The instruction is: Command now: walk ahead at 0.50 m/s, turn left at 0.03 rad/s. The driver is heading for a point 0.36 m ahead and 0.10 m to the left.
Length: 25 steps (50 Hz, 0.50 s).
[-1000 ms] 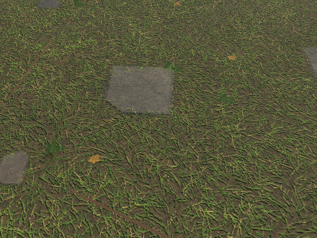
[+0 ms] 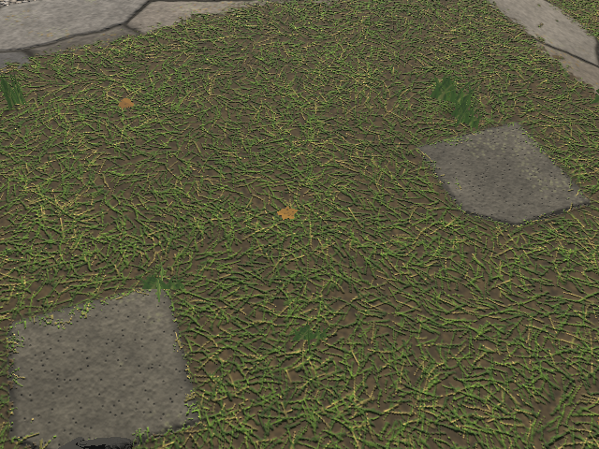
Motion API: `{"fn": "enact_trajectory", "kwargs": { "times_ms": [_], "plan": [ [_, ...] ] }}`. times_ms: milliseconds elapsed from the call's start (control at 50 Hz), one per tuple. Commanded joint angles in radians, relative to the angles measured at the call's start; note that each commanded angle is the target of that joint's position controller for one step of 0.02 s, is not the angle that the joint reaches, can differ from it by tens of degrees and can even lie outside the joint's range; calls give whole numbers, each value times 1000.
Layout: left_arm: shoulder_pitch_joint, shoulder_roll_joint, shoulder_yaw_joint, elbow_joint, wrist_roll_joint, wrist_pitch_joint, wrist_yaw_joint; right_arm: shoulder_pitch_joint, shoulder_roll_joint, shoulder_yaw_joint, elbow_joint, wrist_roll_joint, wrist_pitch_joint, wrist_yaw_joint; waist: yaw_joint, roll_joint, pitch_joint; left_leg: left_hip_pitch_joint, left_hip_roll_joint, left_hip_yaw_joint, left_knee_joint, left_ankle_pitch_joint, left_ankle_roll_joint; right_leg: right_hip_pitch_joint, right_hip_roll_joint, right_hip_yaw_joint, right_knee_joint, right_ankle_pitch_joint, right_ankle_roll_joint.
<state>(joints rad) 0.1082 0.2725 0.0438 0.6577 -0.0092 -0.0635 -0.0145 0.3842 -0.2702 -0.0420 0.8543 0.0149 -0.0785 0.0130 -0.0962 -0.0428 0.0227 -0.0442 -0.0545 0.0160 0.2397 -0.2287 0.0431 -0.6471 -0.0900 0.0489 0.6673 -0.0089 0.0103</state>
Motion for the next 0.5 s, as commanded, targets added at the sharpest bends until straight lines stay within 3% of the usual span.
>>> {"fn": "enact_trajectory", "kwargs": {
  "times_ms": [20,60,100,120,140,160,180,200,220,240,260,280,320,360,420,500],
  "plan": [
    [-142,43,7,-104,-7,-25,-15,26,-172,-37,-33,10,-1,-6,-5,108,36,-32,256,-155,-61,277,150,52,37,-29,-96,63,-2],
    [-165,58,13,-118,-9,-35,-26,40,-185,-41,-23,12,13,-12,7,116,44,16,281,-189,-21,300,140,66,52,-20,-147,11,-18],
    [-111,89,26,-107,-7,-43,-27,27,-208,-50,-21,13,23,-18,54,133,18,35,292,-210,46,386,120,169,70,-24,-189,-47,-39],
    [-18,116,42,-81,-3,-45,-22,7,-211,-50,-25,14,26,-21,112,129,-35,12,262,-185,143,508,99,319,88,-44,-228,-41,-62],
    [127,166,65,-45,8,-45,-11,0,-183,-39,-35,6,23,-20,181,115,-145,-80,207,-149,322,510,67,563,49,-21,-204,-14,-97],
    [314,247,85,-23,23,-38,4,-9,-106,-12,-74,-27,18,-20,247,-26,-322,-293,121,-97,650,182,23,872,-171,200,-155,21,-159],
    [323,271,86,-6,24,-27,-3,135,-31,9,-81,3,1,-17,172,-298,-443,-603,15,-100,923,-367,-16,1083,-351,605,-273,-209,-290],
    [297,168,63,-13,14,-24,-2,70,-145,-20,-65,26,-3,-17,204,-163,-333,-695,70,-161,1023,-336,-20,993,-311,587,-332,-346,-258],
    [242,130,49,-9,6,-25,1,-18,-175,-33,-89,33,-2,-16,199,-110,-193,-732,105,-139,1026,-240,-19,865,-277,431,-355,-321,-222],
    [182,110,41,-6,10,-27,-1,-55,-158,-33,-93,24,2,-19,167,-45,-128,-694,141,-123,999,-163,-27,741,-236,334,-388,-235,-206],
    [136,77,33,1,14,-31,-5,-79,-144,-38,-94,11,12,-21,143,-26,-63,-664,161,-123,954,-112,-27,643,-187,241,-427,-165,-186],
    [109,85,36,8,22,-39,-4,-45,-120,-37,-96,15,23,-18,105,-83,-59,-607,183,-127,942,-73,-36,578,-187,189,-460,-124,-195],
    [81,78,38,29,24,-54,-7,-40,-86,-35,-95,11,43,-21,77,-57,-21,-554,172,-118,901,-77,-59,490,-175,96,-482,155,-218],
    [65,103,45,52,24,-59,-3,-71,-68,-31,-113,-2,52,-25,59,-25,-3,-558,155,-109,797,-40,-75,465,-167,7,-473,381,-223],
    [63,127,50,79,17,-44,12,-144,-30,-10,-133,-15,44,-7,78,-26,-23,-458,140,-56,543,157,-69,442,-113,-111,-465,437,-203],
    [118,164,56,133,-2,-21,20,-237,-66,-14,-167,-18,37,14,106,-31,-56,-392,109,-46,377,228,-43,535,-143,-97,-406,412,-186]
  ]
}}
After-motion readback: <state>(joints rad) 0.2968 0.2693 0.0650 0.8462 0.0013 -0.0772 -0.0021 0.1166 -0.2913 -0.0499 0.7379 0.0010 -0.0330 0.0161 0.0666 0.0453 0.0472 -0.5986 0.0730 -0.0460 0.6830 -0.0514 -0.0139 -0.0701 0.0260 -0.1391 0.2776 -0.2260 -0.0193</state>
